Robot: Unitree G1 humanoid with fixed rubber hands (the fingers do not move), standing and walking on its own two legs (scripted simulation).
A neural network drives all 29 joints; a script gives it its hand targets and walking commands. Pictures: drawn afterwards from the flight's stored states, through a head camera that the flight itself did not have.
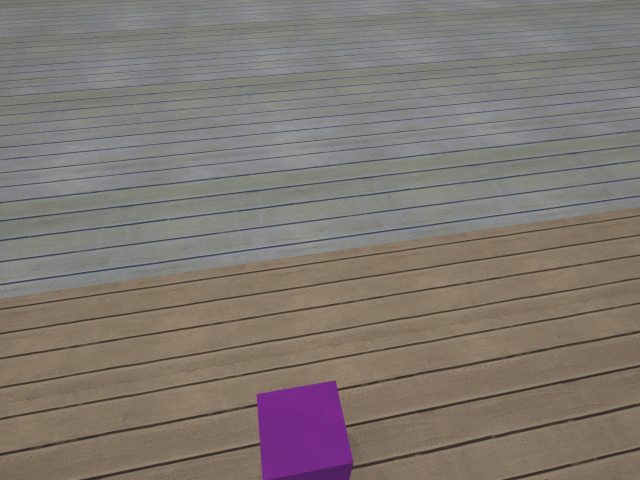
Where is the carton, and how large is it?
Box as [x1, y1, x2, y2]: [257, 380, 352, 479]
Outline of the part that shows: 335,380 257,394 263,479 349,478 352,466 352,458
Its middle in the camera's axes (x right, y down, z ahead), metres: -0.04 +0.54 +1.05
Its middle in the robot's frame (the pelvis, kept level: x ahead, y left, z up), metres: +0.39 +0.04 -0.66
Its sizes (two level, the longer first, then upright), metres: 0.210 0.200 0.250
